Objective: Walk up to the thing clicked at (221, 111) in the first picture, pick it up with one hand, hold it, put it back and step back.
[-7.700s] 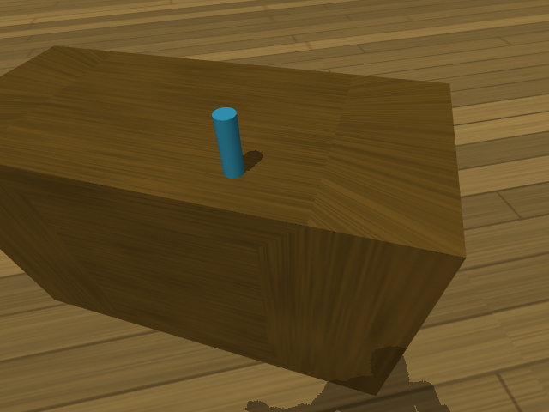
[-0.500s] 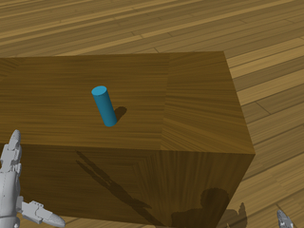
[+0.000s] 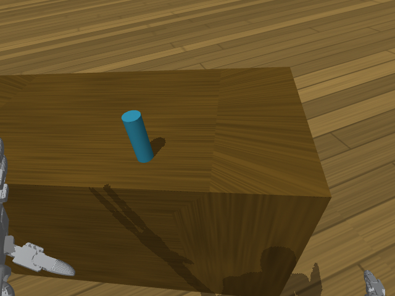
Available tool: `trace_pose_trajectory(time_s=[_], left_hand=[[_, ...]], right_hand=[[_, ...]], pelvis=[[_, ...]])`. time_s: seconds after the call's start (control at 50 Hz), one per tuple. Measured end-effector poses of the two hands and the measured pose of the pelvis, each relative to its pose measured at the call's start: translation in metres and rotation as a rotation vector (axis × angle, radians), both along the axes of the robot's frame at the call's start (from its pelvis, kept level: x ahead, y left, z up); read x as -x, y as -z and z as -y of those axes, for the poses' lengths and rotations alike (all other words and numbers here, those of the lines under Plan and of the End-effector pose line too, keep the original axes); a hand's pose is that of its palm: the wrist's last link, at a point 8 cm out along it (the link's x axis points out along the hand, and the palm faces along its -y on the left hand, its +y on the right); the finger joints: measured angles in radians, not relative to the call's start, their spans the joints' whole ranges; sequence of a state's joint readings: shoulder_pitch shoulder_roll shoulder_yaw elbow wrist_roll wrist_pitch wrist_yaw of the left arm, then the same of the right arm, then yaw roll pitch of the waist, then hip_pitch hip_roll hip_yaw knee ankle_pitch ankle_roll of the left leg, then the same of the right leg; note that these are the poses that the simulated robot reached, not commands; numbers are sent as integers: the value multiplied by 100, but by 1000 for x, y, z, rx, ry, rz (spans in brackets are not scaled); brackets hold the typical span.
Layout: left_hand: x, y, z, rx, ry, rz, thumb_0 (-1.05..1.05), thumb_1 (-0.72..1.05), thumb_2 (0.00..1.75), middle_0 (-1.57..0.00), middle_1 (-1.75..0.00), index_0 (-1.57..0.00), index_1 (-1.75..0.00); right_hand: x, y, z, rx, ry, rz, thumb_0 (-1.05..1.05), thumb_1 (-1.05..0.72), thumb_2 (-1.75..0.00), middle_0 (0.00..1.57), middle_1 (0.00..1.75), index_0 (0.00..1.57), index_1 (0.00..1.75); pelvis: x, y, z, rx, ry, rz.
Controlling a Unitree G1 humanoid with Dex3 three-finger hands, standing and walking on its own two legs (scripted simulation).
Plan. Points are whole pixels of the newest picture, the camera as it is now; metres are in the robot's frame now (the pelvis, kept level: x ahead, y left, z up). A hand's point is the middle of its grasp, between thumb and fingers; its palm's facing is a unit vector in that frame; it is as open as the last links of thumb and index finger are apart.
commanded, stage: rise first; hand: left
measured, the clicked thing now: (138, 137) +0.47 +0.22 +0.09
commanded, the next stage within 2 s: go down in 0.14 s
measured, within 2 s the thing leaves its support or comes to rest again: neither
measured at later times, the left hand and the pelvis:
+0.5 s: hand (26, 204) +0.21 +0.29 +0.19, palm faces +0.49 -0.77 -0.41, open 17.6 cm; pelvis +0.00 +0.00 -0.01, yaw +1 degrees
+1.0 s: hand (33, 160) +0.30 +0.34 +0.19, palm faces +0.28 -0.93 -0.26, open 17.4 cm; pelvis +0.01 +0.02 -0.01, yaw -1 degrees
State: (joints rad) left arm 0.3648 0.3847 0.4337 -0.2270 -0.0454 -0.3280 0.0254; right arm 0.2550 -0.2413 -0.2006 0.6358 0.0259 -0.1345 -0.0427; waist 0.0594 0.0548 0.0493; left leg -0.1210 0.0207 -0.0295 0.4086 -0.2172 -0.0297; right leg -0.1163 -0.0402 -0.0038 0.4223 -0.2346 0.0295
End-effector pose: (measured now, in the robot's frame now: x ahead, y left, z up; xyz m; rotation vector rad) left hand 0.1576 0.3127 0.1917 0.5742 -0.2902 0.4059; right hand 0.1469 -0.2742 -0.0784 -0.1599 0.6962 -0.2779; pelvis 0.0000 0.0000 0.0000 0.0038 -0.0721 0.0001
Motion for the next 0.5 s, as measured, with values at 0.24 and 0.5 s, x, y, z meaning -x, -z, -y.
trace_pose_trajectory(time_s=[0.24,0.5], left_hand=[[1,-14,0,-30,12,53,-1,-60,7,-6,-5,-5,-7],[-7,-12,-17,-2,21,126,-1,-60,5,-7,-7,-8,-8]], right_hand=[[-1,0,-4,-5,-5,5,-1,49,-6,6,5,6,5],[-11,-1,-9,-2,-16,13,-1,50,-5,6,5,6,5]], pelvis=[[-1,0,-2,0,0,-1],[0,5,-1,2,-12,-22]])
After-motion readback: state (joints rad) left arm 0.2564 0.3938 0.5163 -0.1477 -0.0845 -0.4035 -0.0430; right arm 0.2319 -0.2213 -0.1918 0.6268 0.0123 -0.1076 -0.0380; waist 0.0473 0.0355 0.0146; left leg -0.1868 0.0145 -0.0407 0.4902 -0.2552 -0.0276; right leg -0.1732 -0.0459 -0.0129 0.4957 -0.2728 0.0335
